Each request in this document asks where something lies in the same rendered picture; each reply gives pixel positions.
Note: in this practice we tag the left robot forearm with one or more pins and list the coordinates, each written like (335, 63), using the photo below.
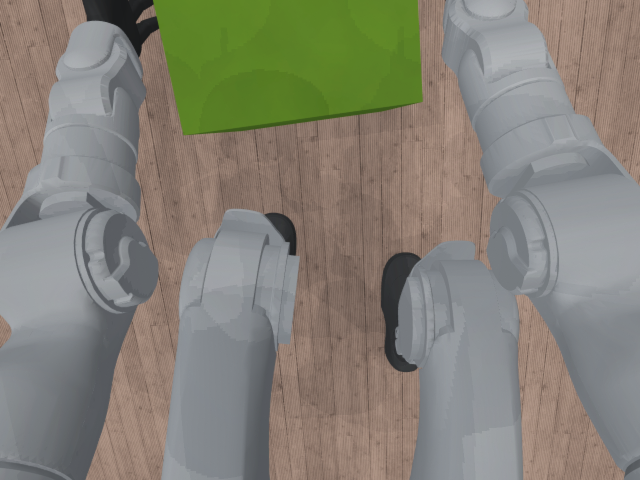
(92, 132)

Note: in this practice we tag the left robot hand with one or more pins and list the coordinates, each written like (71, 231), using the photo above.
(124, 14)

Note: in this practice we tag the right robot forearm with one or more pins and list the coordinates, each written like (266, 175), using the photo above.
(516, 101)

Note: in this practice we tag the right robot thigh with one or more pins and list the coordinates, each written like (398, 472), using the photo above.
(470, 409)

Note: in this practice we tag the robot right shin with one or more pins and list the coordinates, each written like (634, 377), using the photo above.
(465, 250)

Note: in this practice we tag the robot left upper arm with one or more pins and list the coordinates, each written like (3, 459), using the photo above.
(69, 288)

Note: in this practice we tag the robot right upper arm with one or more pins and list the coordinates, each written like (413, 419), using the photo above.
(573, 247)

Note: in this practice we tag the carton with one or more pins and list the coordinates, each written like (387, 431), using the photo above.
(238, 65)

